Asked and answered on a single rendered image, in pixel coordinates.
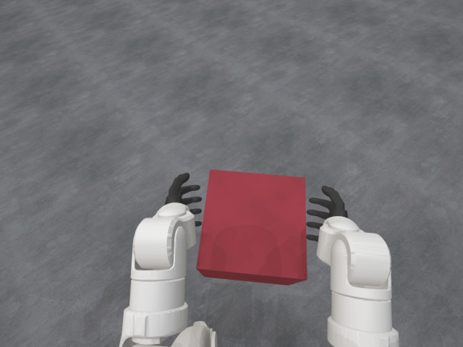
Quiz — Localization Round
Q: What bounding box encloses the robot left forearm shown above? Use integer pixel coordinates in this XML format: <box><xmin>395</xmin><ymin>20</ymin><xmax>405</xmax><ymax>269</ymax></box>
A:
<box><xmin>119</xmin><ymin>202</ymin><xmax>197</xmax><ymax>347</ymax></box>

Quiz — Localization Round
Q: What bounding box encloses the robot right hand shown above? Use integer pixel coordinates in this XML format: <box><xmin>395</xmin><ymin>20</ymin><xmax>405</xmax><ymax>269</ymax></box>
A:
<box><xmin>306</xmin><ymin>186</ymin><xmax>348</xmax><ymax>242</ymax></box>

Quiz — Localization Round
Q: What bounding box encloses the robot right forearm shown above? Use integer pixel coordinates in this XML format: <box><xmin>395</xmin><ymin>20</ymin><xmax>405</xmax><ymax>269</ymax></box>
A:
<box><xmin>317</xmin><ymin>216</ymin><xmax>399</xmax><ymax>347</ymax></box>

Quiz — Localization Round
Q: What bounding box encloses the robot left shin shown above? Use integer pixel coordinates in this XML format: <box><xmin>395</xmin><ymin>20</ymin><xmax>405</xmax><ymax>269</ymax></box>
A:
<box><xmin>193</xmin><ymin>321</ymin><xmax>208</xmax><ymax>327</ymax></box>

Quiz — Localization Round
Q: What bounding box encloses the left robot thigh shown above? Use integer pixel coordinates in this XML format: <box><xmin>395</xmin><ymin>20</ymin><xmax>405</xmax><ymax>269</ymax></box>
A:
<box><xmin>171</xmin><ymin>325</ymin><xmax>217</xmax><ymax>347</ymax></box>

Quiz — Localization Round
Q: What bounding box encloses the carton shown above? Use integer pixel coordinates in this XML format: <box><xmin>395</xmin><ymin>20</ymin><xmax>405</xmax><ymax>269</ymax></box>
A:
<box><xmin>196</xmin><ymin>169</ymin><xmax>307</xmax><ymax>286</ymax></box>

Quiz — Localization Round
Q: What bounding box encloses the robot left hand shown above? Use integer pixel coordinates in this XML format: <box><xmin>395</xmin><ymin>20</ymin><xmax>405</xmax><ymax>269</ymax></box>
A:
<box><xmin>164</xmin><ymin>173</ymin><xmax>202</xmax><ymax>226</ymax></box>

